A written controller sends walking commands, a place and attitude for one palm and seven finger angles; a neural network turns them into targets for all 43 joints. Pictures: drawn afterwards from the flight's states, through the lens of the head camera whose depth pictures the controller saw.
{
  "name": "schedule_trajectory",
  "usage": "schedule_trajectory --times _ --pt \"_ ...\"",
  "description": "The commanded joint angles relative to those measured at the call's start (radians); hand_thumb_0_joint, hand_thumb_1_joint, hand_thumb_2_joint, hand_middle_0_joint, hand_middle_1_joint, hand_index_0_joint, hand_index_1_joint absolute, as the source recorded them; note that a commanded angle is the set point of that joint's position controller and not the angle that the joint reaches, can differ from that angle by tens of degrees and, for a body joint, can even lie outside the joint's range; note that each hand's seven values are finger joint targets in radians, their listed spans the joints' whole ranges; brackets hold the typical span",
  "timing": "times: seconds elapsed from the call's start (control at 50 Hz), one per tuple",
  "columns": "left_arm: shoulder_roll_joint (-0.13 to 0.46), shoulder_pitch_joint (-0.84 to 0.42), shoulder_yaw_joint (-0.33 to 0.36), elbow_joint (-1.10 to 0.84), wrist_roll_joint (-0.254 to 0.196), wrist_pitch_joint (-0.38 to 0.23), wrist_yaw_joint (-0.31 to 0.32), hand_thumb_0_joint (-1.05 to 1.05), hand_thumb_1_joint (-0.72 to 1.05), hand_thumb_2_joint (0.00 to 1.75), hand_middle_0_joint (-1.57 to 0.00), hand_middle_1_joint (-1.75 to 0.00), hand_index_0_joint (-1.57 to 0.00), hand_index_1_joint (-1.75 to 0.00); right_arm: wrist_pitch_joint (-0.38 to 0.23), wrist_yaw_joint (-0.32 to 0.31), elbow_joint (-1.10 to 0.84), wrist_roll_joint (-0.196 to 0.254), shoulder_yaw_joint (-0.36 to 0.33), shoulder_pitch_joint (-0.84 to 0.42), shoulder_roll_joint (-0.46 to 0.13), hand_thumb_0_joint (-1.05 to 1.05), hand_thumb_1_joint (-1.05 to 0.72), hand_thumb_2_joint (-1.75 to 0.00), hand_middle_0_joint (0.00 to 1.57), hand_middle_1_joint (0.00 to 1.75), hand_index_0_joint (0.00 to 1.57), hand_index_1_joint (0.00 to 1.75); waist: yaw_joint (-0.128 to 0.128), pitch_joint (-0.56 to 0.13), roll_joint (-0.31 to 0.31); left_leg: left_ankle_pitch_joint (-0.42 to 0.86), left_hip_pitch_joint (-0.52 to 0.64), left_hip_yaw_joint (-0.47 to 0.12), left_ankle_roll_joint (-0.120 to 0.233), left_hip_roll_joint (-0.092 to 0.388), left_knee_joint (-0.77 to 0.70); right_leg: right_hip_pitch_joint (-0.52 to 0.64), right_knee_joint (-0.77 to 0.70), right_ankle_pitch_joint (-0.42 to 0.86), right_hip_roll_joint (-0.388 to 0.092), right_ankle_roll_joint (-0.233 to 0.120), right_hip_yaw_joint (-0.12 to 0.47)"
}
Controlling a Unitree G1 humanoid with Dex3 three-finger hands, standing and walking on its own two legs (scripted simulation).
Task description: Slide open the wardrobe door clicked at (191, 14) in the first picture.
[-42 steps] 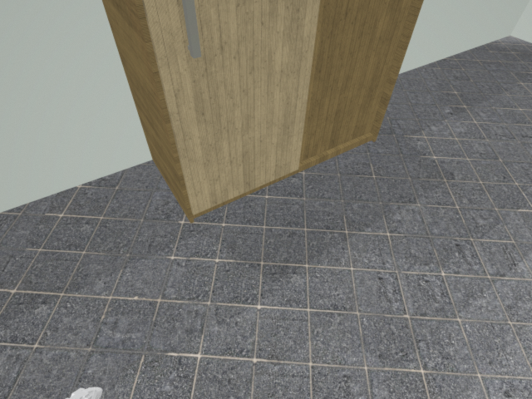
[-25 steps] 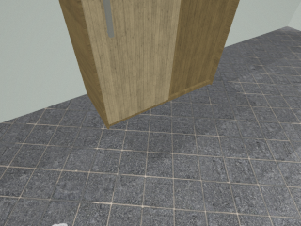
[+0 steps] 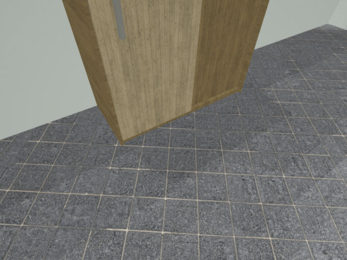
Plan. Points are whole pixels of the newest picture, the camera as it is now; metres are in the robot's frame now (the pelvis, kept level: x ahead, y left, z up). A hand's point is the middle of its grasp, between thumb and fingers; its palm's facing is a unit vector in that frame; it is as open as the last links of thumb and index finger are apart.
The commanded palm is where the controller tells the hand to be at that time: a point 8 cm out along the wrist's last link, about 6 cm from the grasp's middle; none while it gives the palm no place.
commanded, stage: look at it before walking up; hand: left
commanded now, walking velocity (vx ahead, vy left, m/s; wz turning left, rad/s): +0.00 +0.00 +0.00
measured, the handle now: (115, 5) +1.06 +0.31 +0.17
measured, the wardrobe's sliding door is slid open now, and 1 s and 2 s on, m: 0.00 0.00 0.00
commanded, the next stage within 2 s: walk to a spot facing it in 0.60 s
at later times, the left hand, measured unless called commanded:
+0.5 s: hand out of the picture +0.08 +0.25 -0.15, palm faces -0.03 -0.94 -0.34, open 7.4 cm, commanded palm none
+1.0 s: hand out of the picture +0.07 +0.20 -0.18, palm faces -0.12 -0.97 -0.23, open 7.4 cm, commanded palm none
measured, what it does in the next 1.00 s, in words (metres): stands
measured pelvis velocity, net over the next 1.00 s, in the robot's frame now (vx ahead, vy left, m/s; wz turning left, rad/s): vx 0.04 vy -0.01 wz -0.14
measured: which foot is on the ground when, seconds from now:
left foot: down 0.00-1.00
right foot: down 0.00-1.00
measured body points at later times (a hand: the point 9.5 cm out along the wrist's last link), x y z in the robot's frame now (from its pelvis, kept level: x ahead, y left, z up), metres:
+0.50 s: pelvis +0.00 +0.00 +0.00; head +0.00 +0.00 +0.45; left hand +0.08 +0.30 -0.13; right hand +0.08 -0.29 -0.13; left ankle +0.00 +0.13 -0.74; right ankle +0.01 -0.12 -0.74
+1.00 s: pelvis +0.04 -0.01 -0.01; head +0.05 -0.01 +0.44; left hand +0.08 +0.25 -0.16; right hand +0.04 -0.27 -0.16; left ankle +0.00 +0.13 -0.74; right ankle +0.02 -0.11 -0.72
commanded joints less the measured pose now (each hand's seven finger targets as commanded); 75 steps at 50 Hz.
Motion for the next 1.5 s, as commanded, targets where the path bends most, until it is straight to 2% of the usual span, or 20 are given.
schedule_trajectory --times 0.0,0.68,0.72,0.78,0.84,0.88,0.9,0.96,1.0,1.02,1.04,1.06,1.08,1.14,1.22,1.36,1.42,1.44,1.46,1.48 --pt "0.205 -0.053 0.042 -0.071 -0.004 -0.022 0.011 0.0 0.9 0.9 -0.2 -0.3 -0.2 -0.3 -0.027 -0.015 -0.071 0.005 -0.041 -0.054 -0.201 0.0 -0.9 -0.9 0.2 0.3 0.2 0.3 0.005 -0.046 -0.002 0.078 -0.014 -0.091 0.04 0.103 -0.069 -0.001 -0.088 0.057 -0.118 -0.032 0.116" --pt "0.204 -0.043 0.042 -0.061 -0.004 -0.026 0.011 0.0 0.9 0.9 -0.2 -0.3 -0.2 -0.3 -0.028 -0.017 -0.069 0.008 -0.041 -0.073 -0.204 0.0 -0.9 -0.9 0.2 0.3 0.2 0.3 0.007 -0.063 0.006 0.146 0.031 -0.085 0.038 0.11 -0.075 0.023 -0.099 0.156 -0.121 -0.027 0.108" --pt "0.098 0.014 0.023 -0.039 -0.004 -0.006 0.012 0.0 0.9 0.9 -0.2 -0.3 -0.2 -0.3 -0.013 -0.015 -0.046 0.0 -0.017 -0.013 -0.099 0.0 -0.9 -0.9 0.2 0.3 0.2 0.3 0.005 -0.065 -0.012 0.036 0.035 -0.047 0.018 0.107 -0.05 0.004 -0.091 0.034 -0.108 -0.018 0.118" --pt "0.094 0.056 0.036 -0.061 0.005 0.02 -0.003 0.0 0.9 0.9 -0.2 -0.3 -0.2 -0.3 0.001 -0.013 -0.062 -0.008 -0.03 0.035 -0.094 0.0 -0.9 -0.9 0.2 0.3 0.2 0.3 0.006 0.041 -0.012 -0.27 -0.043 -0.03 0.026 0.101 -0.032 -0.116 -0.094 -0.284 -0.078 -0.038 0.173" --pt "0.083 0.077 0.055 -0.114 0.009 0.023 -0.019 0.0 0.9 0.9 -0.2 -0.3 -0.2 -0.3 -0.003 -0.016 -0.092 -0.008 -0.056 0.087 -0.13 0.0 -0.9 -0.9 0.2 0.3 0.2 0.3 -0.008 0.095 0.059 -0.442 -0.028 -0.105 0.071 0.166 -0.077 -0.263 0.038 -0.364 -0.013 -0.046 0.147" --pt "0.024 0.06 0.061 -0.152 0.007 0.011 -0.029 0.0 0.9 0.9 -0.2 -0.3 -0.2 -0.3 -0.019 -0.022 -0.1 -0.006 -0.08 0.14 -0.168 0.0 -0.9 -0.9 0.2 0.3 0.2 0.3 -0.031 0.087 0.194 -0.446 0.056 -0.257 0.159 0.323 -0.183 -0.374 0.319 -0.234 0.048 -0.019 0.002" --pt "0.011 0.017 0.065 -0.177 0.007 0.006 -0.034 0.0 0.9 0.9 -0.2 -0.3 -0.2 -0.3 -0.031 -0.024 -0.101 -0.005 -0.086 0.165 -0.164 0.0 -0.9 -0.9 0.2 0.3 0.2 0.3 -0.047 0.084 0.191 -0.321 0.115 -0.273 0.202 0.378 -0.204 -0.448 0.423 -0.277 0.004 -0.009 -0.011" --pt "-0.028 0.006 0.072 -0.2 0.006 -0.009 -0.047 0.0 0.9 0.9 -0.2 -0.3 -0.2 -0.3 -0.046 -0.026 -0.107 -0.01 -0.085 0.154 -0.121 0.0 -0.9 -0.9 0.2 0.3 0.2 0.3 -0.024 0.073 0.146 0.0 0.115 -0.121 0.187 0.378 -0.121 -0.4 0.382 -0.294 -0.072 -0.003 -0.027" --pt "-0.05 0.14 0.08 -0.158 0.006 -0.011 -0.053 0.0 0.9 0.9 -0.2 -0.3 -0.2 -0.3 -0.046 -0.026 -0.117 -0.011 -0.085 0.096 -0.106 0.0 -0.9 -0.9 0.2 0.3 0.2 0.3 0.045 0.033 0.121 0.002 -0.032 0.028 0.118 0.309 0.013 -0.132 0.225 -0.159 -0.043 -0.011 -0.088" --pt "-0.034 0.27 0.088 -0.113 0.01 -0.015 -0.049 0.0 0.9 0.9 -0.2 -0.3 -0.2 -0.3 -0.044 -0.022 -0.123 -0.009 -0.082 0.084 -0.091 0.0 -0.9 -0.9 0.2 0.3 0.2 0.3 0.102 -0.008 0.036 -0.047 -0.146 0.104 0.077 0.243 0.203 0.07 0.128 -0.065 0.004 -0.02 -0.121" --pt "0.077 0.399 0.113 -0.08 0.017 -0.032 -0.031 0.0 0.9 0.9 -0.2 -0.3 -0.2 -0.3 -0.044 -0.01 -0.153 0.005 -0.069 0.075 -0.025 0.0 -0.9 -0.9 0.2 0.3 0.2 0.3 0.154 -0.046 -0.271 -0.19 -0.396 0.208 0.012 0.132 0.534 0.259 -0.052 -0.212 -0.185 -0.101 0.205" --pt "0.139 0.478 0.122 -0.067 0.001 -0.04 -0.012 0.0 0.9 0.9 -0.2 -0.3 -0.2 -0.3 -0.053 -0.002 -0.223 0.003 -0.058 -0.02 0.007 0.0 -0.9 -0.9 0.2 0.3 0.2 0.3 0.173 -0.023 -0.365 -0.393 -0.591 0.157 -0.008 0.055 0.761 0.263 -0.211 -0.159 -0.385 -0.207 0.615" --pt "0.124 0.446 0.118 -0.082 -0.004 -0.037 0.002 0.0 0.9 0.9 -0.2 -0.3 -0.2 -0.3 -0.053 -0.005 -0.229 0.002 -0.068 -0.055 -0.011 0.0 -0.9 -0.9 0.2 0.3 0.2 0.3 0.151 -0.004 -0.153 -0.331 -0.615 0.045 -0.003 0.099 0.814 0.208 -0.217 -0.251 -0.395 -0.268 0.625" --pt "0.035 0.266 0.098 -0.121 0.01 -0.046 0.01 0.0 0.9 0.9 -0.2 -0.3 -0.2 -0.3 -0.048 0.005 -0.201 -0.01 -0.077 -0.025 0.014 0.0 -0.9 -0.9 0.2 0.3 0.2 0.3 0.055 0.06 -0.068 -0.18 -0.537 0.01 -0.018 0.152 0.772 -0.002 -0.22 -0.26 -0.315 -0.236 0.465" --pt "0.022 0.265 0.098 -0.108 0.012 -0.062 0.003 0.0 0.9 0.9 -0.2 -0.3 -0.2 -0.3 -0.032 0.012 -0.198 -0.008 -0.077 0.015 0.069 0.0 -0.9 -0.9 0.2 0.3 0.2 0.3 0.023 0.036 -0.076 -0.062 -0.475 0.063 -0.043 0.125 0.626 -0.029 -0.202 -0.029 -0.224 -0.198 0.283" --pt "0.023 0.269 0.106 -0.104 0.016 -0.057 0.007 0.0 0.9 0.9 -0.2 -0.3 -0.2 -0.3 -0.052 0.02 -0.267 0.001 -0.077 -0.077 0.087 0.0 -0.9 -0.9 0.2 0.3 0.2 0.3 0.047 0.058 -0.13 -0.027 -0.337 0.087 -0.033 0.077 0.336 -0.033 -0.151 0.067 -0.203 -0.165 0.256" --pt "0.025 0.22 0.116 -0.115 0.009 -0.053 0.006 0.0 0.9 0.9 -0.2 -0.3 -0.2 -0.3 -0.067 0.003 -0.227 -0.002 -0.085 0.064 0.049 0.0 -0.9 -0.9 0.2 0.3 0.2 0.3 -0.025 0.01 -0.093 0.011 -0.048 0.112 -0.019 0.034 0.131 -0.093 0.015 0.179 -0.138 -0.125 0.218" --pt "-0.002 0.215 0.115 -0.122 0.006 -0.052 0.002 0.0 0.9 0.9 -0.2 -0.3 -0.2 -0.3 -0.074 -0.012 -0.186 -0.004 -0.101 0.211 -0.008 0.0 -0.9 -0.9 0.2 0.3 0.2 0.3 -0.083 -0.072 0.003 -0.014 0.187 0.055 -0.001 0.087 0.085 -0.191 0.223 0.194 -0.079 -0.093 0.176" --pt "-0.068 0.249 0.11 -0.143 -0.007 -0.047 -0.01 0.0 0.9 0.9 -0.2 -0.3 -0.2 -0.3 -0.08 -0.023 -0.156 -0.023 -0.129 0.353 -0.138 0.0 -0.9 -0.9 0.2 0.3 0.2 0.3 -0.121 -0.186 0.298 -0.106 0.371 -0.324 0.09 0.393 -0.003 -0.389 0.564 -0.167 0.054 -0.036 0.034" --pt "-0.075 0.215 0.105 -0.172 -0.002 -0.055 -0.015 0.0 0.9 0.9 -0.2 -0.3 -0.2 -0.3 -0.068 -0.023 -0.154 -0.017 -0.119 0.391 -0.15 0.0 -0.9 -0.9 0.2 0.3 0.2 0.3 -0.116 -0.167 0.287 -0.186 0.327 -0.512 0.163 0.522 -0.134 -0.486 0.776 -0.363 0.058 -0.028 0.029"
